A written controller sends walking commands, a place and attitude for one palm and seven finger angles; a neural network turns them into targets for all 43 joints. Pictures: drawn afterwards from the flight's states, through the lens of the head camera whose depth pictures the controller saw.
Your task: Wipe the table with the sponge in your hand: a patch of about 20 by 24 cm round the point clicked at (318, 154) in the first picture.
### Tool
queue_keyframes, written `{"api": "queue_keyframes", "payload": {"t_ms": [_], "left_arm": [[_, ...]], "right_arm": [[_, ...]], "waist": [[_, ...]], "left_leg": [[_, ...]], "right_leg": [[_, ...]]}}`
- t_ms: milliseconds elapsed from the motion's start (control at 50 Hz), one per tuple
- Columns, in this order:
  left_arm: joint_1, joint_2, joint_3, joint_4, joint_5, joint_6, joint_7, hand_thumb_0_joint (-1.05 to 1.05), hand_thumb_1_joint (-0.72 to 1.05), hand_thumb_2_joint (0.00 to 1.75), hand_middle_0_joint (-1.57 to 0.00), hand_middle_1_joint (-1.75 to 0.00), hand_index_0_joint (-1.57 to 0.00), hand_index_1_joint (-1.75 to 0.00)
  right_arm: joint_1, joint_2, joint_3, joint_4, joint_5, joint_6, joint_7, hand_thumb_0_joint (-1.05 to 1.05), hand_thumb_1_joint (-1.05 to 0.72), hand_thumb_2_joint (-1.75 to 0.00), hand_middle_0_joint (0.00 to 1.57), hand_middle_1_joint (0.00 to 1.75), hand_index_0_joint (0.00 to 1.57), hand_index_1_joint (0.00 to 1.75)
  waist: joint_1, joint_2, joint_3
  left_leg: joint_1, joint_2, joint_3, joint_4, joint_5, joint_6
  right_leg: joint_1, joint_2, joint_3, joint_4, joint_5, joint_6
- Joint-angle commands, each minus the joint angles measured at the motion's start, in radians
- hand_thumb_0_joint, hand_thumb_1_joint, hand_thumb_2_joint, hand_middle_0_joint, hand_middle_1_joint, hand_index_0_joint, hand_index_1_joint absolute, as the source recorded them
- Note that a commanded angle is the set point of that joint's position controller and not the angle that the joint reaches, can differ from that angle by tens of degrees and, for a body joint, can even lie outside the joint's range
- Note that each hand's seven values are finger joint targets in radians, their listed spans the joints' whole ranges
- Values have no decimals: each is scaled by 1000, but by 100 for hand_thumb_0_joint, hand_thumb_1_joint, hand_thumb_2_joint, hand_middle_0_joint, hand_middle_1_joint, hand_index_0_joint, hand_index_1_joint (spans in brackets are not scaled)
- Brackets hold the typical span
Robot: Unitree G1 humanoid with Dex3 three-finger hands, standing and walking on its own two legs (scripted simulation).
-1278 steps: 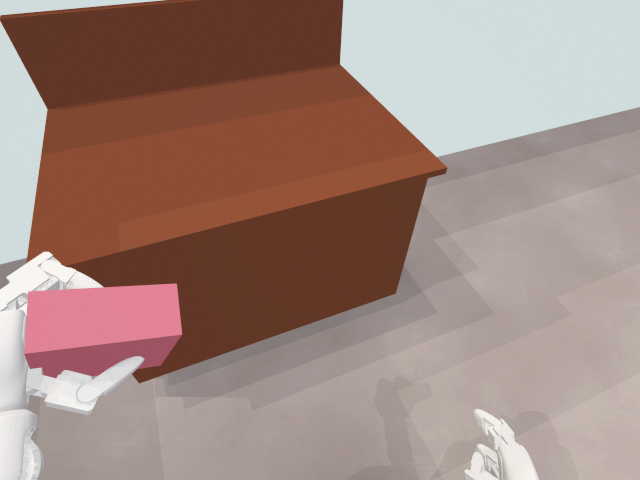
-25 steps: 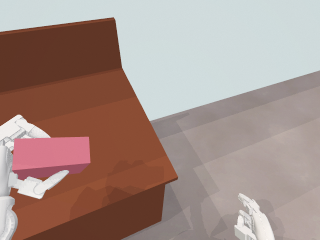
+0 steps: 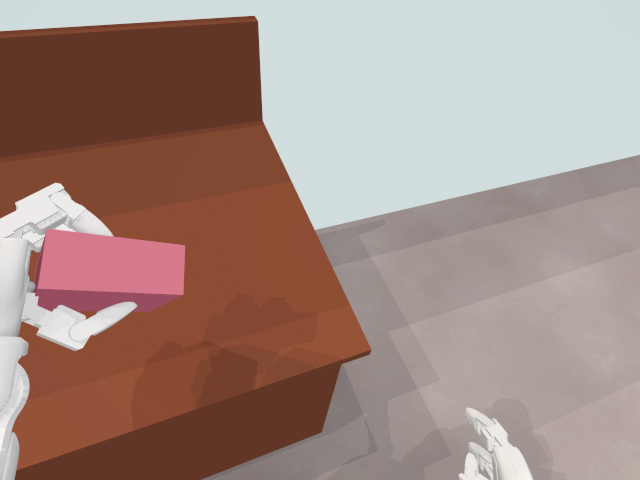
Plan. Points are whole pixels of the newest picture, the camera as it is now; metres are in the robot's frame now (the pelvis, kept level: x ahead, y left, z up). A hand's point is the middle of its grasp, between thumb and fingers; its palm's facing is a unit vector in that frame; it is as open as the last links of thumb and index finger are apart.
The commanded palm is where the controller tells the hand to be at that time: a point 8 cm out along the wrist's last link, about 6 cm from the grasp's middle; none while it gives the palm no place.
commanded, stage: turn the palm down, sponge in hand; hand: left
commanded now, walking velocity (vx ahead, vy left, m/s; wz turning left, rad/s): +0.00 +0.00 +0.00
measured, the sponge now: (126, 279) +0.27 +0.24 +0.14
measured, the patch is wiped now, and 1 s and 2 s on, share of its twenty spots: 0.00 0.00 0.00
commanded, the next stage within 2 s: none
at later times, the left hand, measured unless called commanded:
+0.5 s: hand (90, 313) +0.22 +0.25 +0.14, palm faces +0.40 -0.57 -0.72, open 9.5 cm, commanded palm +0.18 +0.26 +0.17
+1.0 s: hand (112, 323) +0.23 +0.24 +0.11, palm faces +0.19 -0.39 -0.90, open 9.5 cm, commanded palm +0.20 +0.25 +0.16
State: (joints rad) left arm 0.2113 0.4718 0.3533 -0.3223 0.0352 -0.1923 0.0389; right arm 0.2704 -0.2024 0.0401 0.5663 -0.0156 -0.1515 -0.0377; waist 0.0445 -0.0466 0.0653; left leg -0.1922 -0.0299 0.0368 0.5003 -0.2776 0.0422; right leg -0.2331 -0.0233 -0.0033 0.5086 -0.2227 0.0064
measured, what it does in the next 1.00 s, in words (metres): shifts its weight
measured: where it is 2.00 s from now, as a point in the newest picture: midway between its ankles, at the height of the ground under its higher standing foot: outside the picture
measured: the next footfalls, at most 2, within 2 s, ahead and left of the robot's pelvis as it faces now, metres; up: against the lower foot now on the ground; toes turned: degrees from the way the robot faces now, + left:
none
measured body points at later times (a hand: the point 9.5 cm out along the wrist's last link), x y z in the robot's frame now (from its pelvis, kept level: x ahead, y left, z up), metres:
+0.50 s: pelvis +0.00 -0.05 -0.01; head +0.01 -0.08 +0.44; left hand +0.19 +0.28 +0.18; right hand +0.20 -0.28 -0.10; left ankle +0.00 +0.09 -0.74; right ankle +0.02 -0.14 -0.74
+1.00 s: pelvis +0.03 -0.04 -0.01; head +0.05 -0.07 +0.44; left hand +0.21 +0.26 +0.16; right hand +0.22 -0.29 -0.11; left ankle +0.00 +0.09 -0.74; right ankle +0.02 -0.14 -0.74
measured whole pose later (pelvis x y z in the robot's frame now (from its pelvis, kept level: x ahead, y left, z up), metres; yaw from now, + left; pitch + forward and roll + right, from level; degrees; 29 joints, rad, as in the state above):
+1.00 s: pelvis +0.03 -0.04 -0.01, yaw +1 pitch +4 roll +0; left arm 0.44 0.55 0.23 -0.36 0.43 0.09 0.11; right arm 0.21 -0.29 -0.04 0.58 0.02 -0.01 -0.07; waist 0.07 0.08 -0.05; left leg -0.32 0.01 -0.01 0.62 -0.37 -0.01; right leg -0.35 0.02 -0.04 0.63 -0.35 -0.03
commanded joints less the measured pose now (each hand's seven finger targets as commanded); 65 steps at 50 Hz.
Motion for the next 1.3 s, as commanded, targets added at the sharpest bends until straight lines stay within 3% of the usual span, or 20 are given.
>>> {"api": "queue_keyframes", "payload": {"t_ms": [0, 20, 40, 140, 200, 220, 280, 320, 340, 420, 480, 560, 620, 640, 720, 740, 820, 940, 1120, 1280], "left_arm": [[-204, 52, 22, -196, -8, 21, 1, 0, 10, 130, -120, -160, -120, -160], [-177, 55, 28, -150, -33, 65, -9, 0, 10, 130, -120, -160, -120, -160], [-158, 22, -15, -209, -37, 73, -13, 0, 10, 130, -120, -160, -120, -160], [53, 127, 41, -280, 116, 96, 51, 0, 10, 130, -120, -160, -120, -160], [8, 197, 139, -289, 103, 57, 107, 0, 10, 130, -120, -160, -120, -160], [-49, 287, 214, -312, 96, 44, 127, 0, 10, 130, -120, -160, -120, -160], [-103, 235, 168, -248, 113, 8, 159, 0, 10, 130, -120, -160, -120, -160], [-115, 304, 191, -213, 153, 18, 164, 0, 10, 130, -120, -160, -120, -160], [-129, 236, 115, -199, 160, 28, 150, 0, 10, 130, -120, -160, -120, -160], [-136, 264, 52, -90, 179, 106, 66, 0, 10, 130, -120, -160, -120, -160], [-143, 265, 6, -96, 182, 125, 5, 0, 10, 130, -120, -160, -120, -160], [-92, 353, 123, -135, 207, 69, 15, 0, 10, 130, -120, -160, -120, -160], [20, 415, 227, -201, 226, 42, 70, 0, 10, 130, -120, -160, -120, -160], [32, 352, 185, -217, 233, 42, 87, 0, 10, 130, -120, -160, -120, -160], [175, 358, 209, -185, 277, 118, 140, 0, 10, 130, -120, -160, -120, -160], [162, 303, 144, -202, 284, 143, 140, 0, 10, 130, -120, -160, -120, -160], [166, 331, 113, -211, 337, 236, 130, 0, 10, 130, -120, -160, -120, -160], [61, 307, 9, -312, 422, 219, 120, 0, 10, 130, -120, -160, -120, -160], [42, 353, 40, -184, 565, 345, 176, 0, 10, 130, -120, -160, -120, -160], [-73, 245, -192, -159, 642, 480, 66, 0, 10, 130, -120, -160, -120, -160]], "right_arm": [[-125, -177, -93, -88, -32, -51, 45, 0, -90, -90, 20, 30, 20, 30], [-149, -181, -80, -85, -22, -42, 54, 0, -90, -90, 20, 30, 20, 30], [-166, -172, -77, -91, -20, -44, 58, 0, -90, -90, 20, 30, 20, 30], [-220, -175, -75, -117, -20, 9, 64, 0, -90, -90, 20, 30, 20, 30], [-232, -164, -81, -113, -20, 24, 38, 0, -90, -90, 20, 30, 20, 30], [-232, -164, -77, -104, -14, 27, 28, 0, -90, -90, 20, 30, 20, 30], [-202, -142, -83, -79, -17, 19, 17, 0, -90, -90, 20, 30, 20, 30], [-179, -146, -82, -62, -15, 21, 12, 0, -90, -90, 20, 30, 20, 30], [-190, -137, -77, -72, -15, 19, 12, 0, -90, -90, 20, 30, 20, 30], [-200, -162, -75, -76, 4, 22, -14, 0, -90, -90, 20, 30, 20, 30], [-212, -169, -82, -102, 9, 24, -36, 0, -90, -90, 20, 30, 20, 30], [-201, -159, -97, -106, 6, 34, -36, 0, -90, -90, 20, 30, 20, 30], [-188, -160, -111, -117, 5, 48, -23, 0, -90, -90, 20, 30, 20, 30], [-176, -149, -109, -124, 5, 53, -15, 0, -90, -90, 20, 30, 20, 30], [-145, -168, -124, -123, 22, 76, -2, 0, -90, -90, 20, 30, 20, 30], [-145, -165, -120, -132, 24, 81, 1, 0, -90, -90, 20, 30, 20, 30], [-170, -178, -116, -151, 41, 95, -13, 0, -90, -90, 20, 30, 20, 30], [-188, -171, -107, -162, 30, 80, -40, 0, -90, -90, 20, 30, 20, 30], [-249, -169, -96, -125, 36, 120, -32, 0, -90, -90, 20, 30, 20, 30], [-332, -178, -64, -142, 50, 143, -41, 0, -90, -90, 20, 30, 20, 30]], "waist": [[9, 290, -294], [7, 317, -291], [18, 227, -279], [7, 2, -209], [9, -7, -203], [14, 25, -201], [5, 121, -205], [-2, 226, -190], [-14, 235, -199], [-32, 179, -146], [-21, 44, -160], [21, -40, -227], [57, 28, -304], [51, 31, -329], [51, 115, -285], [37, 116, -290], [26, 85, -240], [10, 70, -287], [53, 148, -256], [32, 133, -190]], "left_leg": [[147, 65, -100, -62, 492, -128], [138, 56, -82, -55, 409, -122], [91, 48, -76, -51, 406, -111], [-51, 62, -71, -82, 259, -60], [-81, 51, -63, -78, 94, -36], [-87, 47, -53, -85, 42, -34], [-83, 26, -37, -45, 32, -28], [-86, 15, -18, -27, 26, -26], [-91, 5, -14, -13, 25, -21], [-117, -3, 4, 11, -10, -11], [-136, 0, -3, 35, -6, -4], [-159, 6, -23, 74, 76, -9], [-135, 7, -25, 89, 184, -12], [-140, 3, -18, 87, 216, -9], [-141, 8, 4, 103, 273, -15], [-148, 10, 8, 103, 276, -13], [-142, 14, 5, 99, 267, -5], [-80, 14, -16, 87, 290, 9], [-66, 33, -51, -5, 295, -26], [-15, 42, -86, -105, 234, -20]], "right_leg": [[-63, 64, -47, 36, 77, -36], [-49, 69, -44, 14, 85, -41], [-1, 56, -70, 1, 150, -42], [13, 54, -89, 11, 106, -32], [-10, 51, -73, -2, 23, -26], [-8, 55, -58, -21, -14, -25], [-22, 44, -40, -35, -33, -26], [-35, 39, -17, -56, -48, -30], [-33, 28, -21, -56, -51, -27], [-54, 11, 27, -110, -124, -13], [-30, -19, 76, -137, -196, 6], [45, -40, 124, -94, -73, 18], [85, -26, 116, -18, 173, 8], [99, -22, 77, 9, 235, 7], [62, -8, 72, 32, 344, -6], [65, -15, 55, 38, 354, -4], [23, -2, 55, 26, 316, -5], [-7, 8, 28, 25, 270, -5], [23, 31, 6, -19, 152, -39], [50, 27, -16, -92, 82, -41]]}}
